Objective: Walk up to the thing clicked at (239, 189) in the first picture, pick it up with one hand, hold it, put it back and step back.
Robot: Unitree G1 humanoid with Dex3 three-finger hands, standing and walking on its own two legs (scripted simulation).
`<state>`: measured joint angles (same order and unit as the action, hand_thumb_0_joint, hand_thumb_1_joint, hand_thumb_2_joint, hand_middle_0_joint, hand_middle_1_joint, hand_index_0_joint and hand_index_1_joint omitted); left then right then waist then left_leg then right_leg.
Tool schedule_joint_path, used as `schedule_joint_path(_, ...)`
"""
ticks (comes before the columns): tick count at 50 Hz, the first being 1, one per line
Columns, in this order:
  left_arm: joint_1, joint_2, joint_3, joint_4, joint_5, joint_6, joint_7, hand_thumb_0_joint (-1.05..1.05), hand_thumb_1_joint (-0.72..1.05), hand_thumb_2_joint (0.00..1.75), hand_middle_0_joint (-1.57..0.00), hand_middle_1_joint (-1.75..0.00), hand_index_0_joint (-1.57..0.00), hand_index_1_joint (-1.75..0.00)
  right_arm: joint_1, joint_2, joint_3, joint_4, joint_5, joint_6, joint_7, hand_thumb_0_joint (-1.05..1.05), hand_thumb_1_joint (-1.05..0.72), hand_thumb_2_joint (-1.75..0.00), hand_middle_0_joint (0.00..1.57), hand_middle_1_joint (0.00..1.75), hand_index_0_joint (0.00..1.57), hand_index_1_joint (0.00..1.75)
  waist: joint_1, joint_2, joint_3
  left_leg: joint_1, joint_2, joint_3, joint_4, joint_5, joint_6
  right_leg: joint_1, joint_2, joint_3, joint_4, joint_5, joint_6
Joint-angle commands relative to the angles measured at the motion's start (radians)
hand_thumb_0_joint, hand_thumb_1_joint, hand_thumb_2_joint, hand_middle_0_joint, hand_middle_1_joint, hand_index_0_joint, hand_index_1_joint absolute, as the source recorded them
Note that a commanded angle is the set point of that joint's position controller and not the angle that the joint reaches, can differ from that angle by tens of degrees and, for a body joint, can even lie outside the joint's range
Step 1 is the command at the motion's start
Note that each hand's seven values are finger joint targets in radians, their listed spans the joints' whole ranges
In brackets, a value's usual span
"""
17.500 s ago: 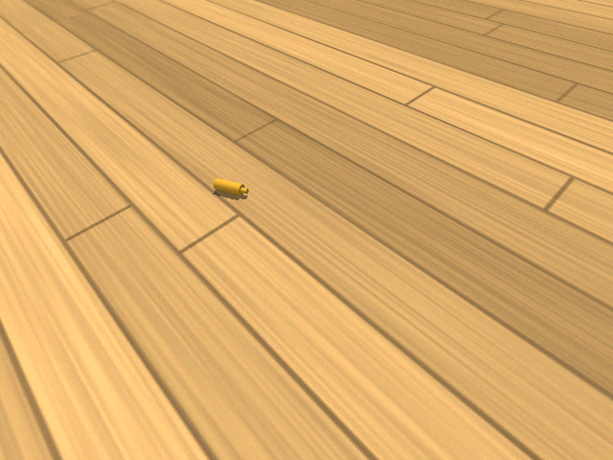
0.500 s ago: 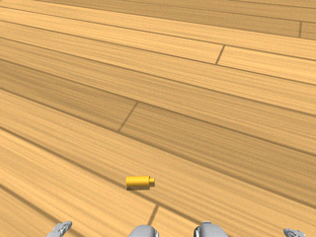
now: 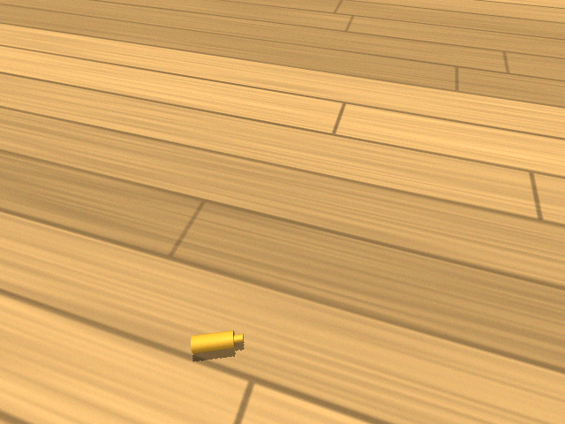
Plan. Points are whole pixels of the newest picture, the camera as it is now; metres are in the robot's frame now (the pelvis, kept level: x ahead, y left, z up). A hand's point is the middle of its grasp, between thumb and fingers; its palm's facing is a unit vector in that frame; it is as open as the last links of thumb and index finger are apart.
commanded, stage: walk up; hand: left
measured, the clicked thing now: (218, 341) +0.49 +0.25 -0.73
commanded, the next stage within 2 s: none
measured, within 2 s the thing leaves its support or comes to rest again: neither
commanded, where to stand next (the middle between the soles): +0.12 +0.01 m, yaw +3 degrees
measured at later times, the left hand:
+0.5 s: hand out of the picture +0.10 +0.27 -0.16, palm faces +0.02 -0.92 -0.39, open 7.4 cm
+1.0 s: hand out of the picture +0.01 +0.32 -0.14, palm faces +0.05 -0.90 -0.44, open 7.4 cm
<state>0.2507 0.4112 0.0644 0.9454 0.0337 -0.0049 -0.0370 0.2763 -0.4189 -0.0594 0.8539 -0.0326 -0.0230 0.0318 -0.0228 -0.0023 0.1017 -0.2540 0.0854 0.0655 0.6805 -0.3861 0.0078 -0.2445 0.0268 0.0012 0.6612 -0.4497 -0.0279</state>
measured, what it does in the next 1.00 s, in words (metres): steps on the spot: left foot, then left foot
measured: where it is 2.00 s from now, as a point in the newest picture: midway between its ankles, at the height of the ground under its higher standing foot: outside the picture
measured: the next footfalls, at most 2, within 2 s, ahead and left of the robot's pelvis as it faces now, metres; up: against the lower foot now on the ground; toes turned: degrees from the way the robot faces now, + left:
left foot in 0.34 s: +0.16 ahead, +0.13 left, +0.00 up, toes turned +0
left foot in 0.98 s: +0.14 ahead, +0.13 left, +0.00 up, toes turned +2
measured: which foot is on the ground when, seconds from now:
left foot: down 0.00-0.02, up 0.04-0.32, down 0.34-0.62, up 0.64-0.96, down 0.98-1.00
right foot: down 0.00-1.00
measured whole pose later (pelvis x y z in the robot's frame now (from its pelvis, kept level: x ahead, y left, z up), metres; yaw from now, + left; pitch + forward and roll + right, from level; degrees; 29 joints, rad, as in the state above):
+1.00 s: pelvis +0.06 +0.02 +0.00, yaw +3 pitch -4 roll +1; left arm 0.44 0.46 0.09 0.90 0.01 -0.03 -0.02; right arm 0.27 -0.43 -0.08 0.92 -0.02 -0.01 0.05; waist 0.05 -0.01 0.12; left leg -0.34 0.00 0.02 0.58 -0.17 0.01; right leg -0.07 -0.08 -0.04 0.65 -0.48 0.01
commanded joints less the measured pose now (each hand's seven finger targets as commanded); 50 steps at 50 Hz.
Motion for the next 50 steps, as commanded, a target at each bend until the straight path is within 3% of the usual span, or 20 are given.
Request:
schedule_joint_path(1,0.202,0.335,0.096,-0.056,0.005,-0.077,0.03,0.0,0.9,0.9,-0.2,-0.3,-0.2,-0.3,-0.122,-0.123,-0.028,-0.157,0.018,-0.008,-0.009,0.0,-0.9,-0.9,0.2,0.3,0.2,0.3,0.131,-0.238,-0.07,-0.48,-0.116,-0.005,0.303,-0.123,0.025,0.372,-0.31,0.583,-0.408,-0.025,-0.145)
schedule_joint_path(2,0.159,0.363,0.093,-0.089,0.003,-0.078,0.027,0.0,0.9,0.9,-0.2,-0.3,-0.2,-0.3,-0.172,-0.186,-0.045,-0.154,0.011,-0.006,-0.026,0.0,-0.9,-0.9,0.2,0.3,0.2,0.3,0.127,-0.107,0.029,-0.497,-0.074,-0.169,0.356,-0.197,0.024,0.247,-0.432,0.686,-0.417,0.017,-0.265)
schedule_joint_path(3,0.126,0.318,0.086,-0.104,-0.015,-0.078,0.028,0.0,0.9,0.9,-0.2,-0.3,-0.2,-0.3,-0.097,-0.206,-0.049,-0.118,0.022,-0.013,-0.028,0.0,-0.9,-0.9,0.2,0.3,0.2,0.3,0.089,-0.014,0.032,-0.478,-0.066,-0.207,0.378,-0.156,0.028,0.264,-0.4,0.556,-0.37,0.167,-0.265)
schedule_joint_path(9,0.028,0.218,0.042,-0.141,-0.018,-0.078,0.05,0.0,0.9,0.9,-0.2,-0.3,-0.2,-0.3,-0.01,-0.139,-0.031,-0.051,0.03,-0.007,-0.021,0.0,-0.9,-0.9,0.2,0.3,0.2,0.3,0.024,-0.11,0.0,-0.179,-0.057,-0.138,0.147,0.027,-0.008,0.057,-0.248,0.123,-0.255,0.803,-0.161)
schedule_joint_path(12,-0.016,0.211,0.026,-0.149,-0.034,-0.051,0.058,0.0,0.9,0.9,-0.2,-0.3,-0.2,-0.3,-0.049,-0.129,-0.027,-0.041,0.04,0.001,-0.029,0.0,-0.9,-0.9,0.2,0.3,0.2,0.3,0.034,-0.176,-0.026,-0.072,-0.088,-0.061,0.062,0.156,0.003,0.006,-0.217,0.078,-0.171,0.926,-0.122)
schedule_joint_path(15,-0.059,0.22,0.026,-0.167,-0.051,-0.012,0.066,0.0,0.9,0.9,-0.2,-0.3,-0.2,-0.3,-0.015,-0.148,-0.031,-0.021,0.037,0.007,-0.041,0.0,-0.9,-0.9,0.2,0.3,0.2,0.3,0.001,-0.147,-0.076,0.04,-0.107,-0.034,-0.106,0.308,0.027,-0.019,-0.183,0.066,-0.025,0.799,-0.091)
schedule_joint_path(17,-0.036,0.185,0.017,-0.17,-0.064,0.003,0.069,0.0,0.9,0.9,-0.2,-0.3,-0.2,-0.3,-0.023,-0.225,-0.052,-0.026,0.021,0.009,-0.049,0.0,-0.9,-0.9,0.2,0.3,0.2,0.3,0.002,0.011,-0.121,0.127,0.029,-0.182,-0.139,0.738,0.078,-0.09,-0.088,0.074,0.101,0.53,-0.026)
schedule_joint_path(19,0.019,0.17,0.022,-0.137,-0.071,0.024,0.08,0.0,0.9,0.9,-0.2,-0.3,-0.2,-0.3,-0.05,-0.287,-0.065,-0.053,0.037,0.008,-0.05,0.0,-0.9,-0.9,0.2,0.3,0.2,0.3,0.005,0.214,-0.237,0.126,0.29,-0.535,-0.233,0.864,0.296,-0.076,0.032,0.052,0.408,-0.168,0.01)
schedule_joint_path(23,0.04,0.181,0.031,-0.086,-0.057,0.03,0.07,0.0,0.9,0.9,-0.2,-0.3,-0.2,-0.3,-0.16,-0.236,-0.057,-0.082,0.021,0.022,-0.062,0.0,-0.9,-0.9,0.2,0.3,0.2,0.3,0.041,0.156,-0.198,-0.021,0.183,-0.33,-0.238,0.399,0.234,-0.112,0.001,0.095,0.493,-0.145,-0.01)
schedule_joint_path(28,0.116,0.155,0.049,-0.026,-0.028,-0.001,0.055,0.0,0.9,0.9,-0.2,-0.3,-0.2,-0.3,-0.192,-0.224,-0.058,-0.09,-0.005,0.053,-0.031,0.0,-0.9,-0.9,0.2,0.3,0.2,0.3,0.05,0.196,-0.181,-0.094,0.114,-0.302,-0.231,-0.037,0.173,0.033,-0.003,-0.048,-0.028,-0.033,0.009)
schedule_joint_path(29,0.145,0.162,0.056,-0.013,-0.018,-0.01,0.058,0.0,0.9,0.9,-0.2,-0.3,-0.2,-0.3,-0.191,-0.204,-0.051,-0.088,0.003,0.061,-0.029,0.0,-0.9,-0.9,0.2,0.3,0.2,0.3,0.068,0.164,-0.168,-0.161,0.093,-0.279,-0.163,-0.048,0.137,0.092,-0.004,-0.02,-0.113,0.023,-0.003)
schedule_joint_path(30,0.36,0.251,0.097,-0.007,0.013,-0.033,0.042,0.0,0.9,0.9,-0.2,-0.3,-0.2,-0.3,-0.157,-0.217,-0.072,-0.129,-0.011,0.054,-0.012,0.0,-0.9,-0.9,0.2,0.3,0.2,0.3,0.148,0.014,-0.219,-0.449,-0.048,-0.157,0.018,-0.398,0.067,0.398,-0.048,0.157,-0.331,-0.337,-0.074)
schedule_joint_path(31,0.288,0.413,0.144,-0.026,0.025,-0.042,0.046,0.0,0.9,0.9,-0.2,-0.3,-0.2,-0.3,-0.246,-0.13,-0.048,-0.158,-0.009,0.047,-0.008,0.0,-0.9,-0.9,0.2,0.3,0.2,0.3,0.183,-0.364,-0.052,-0.75,-0.197,-0.053,0.345,-0.269,0.006,0.244,-0.412,0.782,-0.588,-0.904,-0.164)
schedule_joint_path(32,0.122,0.435,0.141,-0.1,0.029,-0.052,0.055,0.0,0.9,0.9,-0.2,-0.3,-0.2,-0.3,-0.351,-0.24,-0.072,-0.167,-0.015,0.035,-0.018,0.0,-0.9,-0.9,0.2,0.3,0.2,0.3,0.179,-0.183,0.109,-0.692,-0.088,-0.315,0.403,-0.114,-0.009,-0.013,-0.538,0.949,-0.623,-0.91,-0.259)
schedule_joint_path(35,-0.022,0.298,0.112,-0.117,0.006,-0.09,0.051,0.0,0.9,0.9,-0.2,-0.3,-0.2,-0.3,-0.121,-0.21,-0.078,-0.061,0.018,0.0,0.009,0.0,-0.9,-0.9,0.2,0.3,0.2,0.3,0.014,-0.017,0.09,-0.558,-0.1,-0.237,0.359,0.139,-0.017,0.125,-0.284,0.389,-0.465,-0.226,-0.121)
schedule_joint_path(37,0.067,0.244,0.101,-0.109,0.0,-0.098,0.034,0.0,0.9,0.9,-0.2,-0.3,-0.2,-0.3,-0.095,-0.177,-0.069,-0.048,0.018,-0.006,0.027,0.0,-0.9,-0.9,0.2,0.3,0.2,0.3,0.052,-0.082,0.018,-0.44,-0.108,-0.176,0.297,0.151,-0.023,0.166,-0.232,0.242,-0.46,-0.104,-0.129)
schedule_joint_path(44,0.136,0.246,0.082,-0.139,-0.006,-0.07,0.02,0.0,0.9,0.9,-0.2,-0.3,-0.2,-0.3,-0.158,-0.156,-0.055,-0.076,0.014,-0.014,0.039,0.0,-0.9,-0.9,0.2,0.3,0.2,0.3,0.096,-0.164,0.047,-0.158,-0.051,-0.046,-0.041,0.166,-0.017,0.067,-0.248,0.084,-0.385,0.121,-0.142)
schedule_joint_path(48,0.163,0.227,0.047,-0.152,-0.025,-0.05,0.021,0.0,0.9,0.9,-0.2,-0.3,-0.2,-0.3,0.055,-0.187,-0.076,-0.006,0.012,-0.036,-0.002,0.0,-0.9,-0.9,0.2,0.3,0.2,0.3,-0.009,-0.018,-0.074,0.185,-0.118,-0.001,-0.215,0.173,0.032,0.03,-0.202,0.013,0.02,0.544,-0.096)
schedule_joint_path(49,0.214,0.175,0.031,-0.16,-0.034,-0.045,0.022,0.0,0.9,0.9,-0.2,-0.3,-0.2,-0.3,0.157,-0.247,-0.095,0.002,0.002,-0.044,-0.013,0.0,-0.9,-0.9,0.2,0.3,0.2,0.3,-0.044,0.105,-0.169,0.331,-0.002,-0.155,-0.256,0.083,0.079,-0.065,-0.142,-0.026,0.263,0.424,-0.052)
schedule_joint_path(50,0.232,0.14,0.028,-0.177,-0.041,-0.046,0.024,0.0,0.9,0.9,-0.2,-0.3,-0.2,-0.3,0.204,-0.36,-0.111,-0.017,0.003,-0.052,-0.017,0.0,-0.9,-0.9,0.2,0.3,0.2,0.3,-0.058,0.273,-0.185,0.432,0.287,-0.7,-0.343,0.05,0.223,-0.355,0.041,-0.012,0.469,-0.02,-0.005)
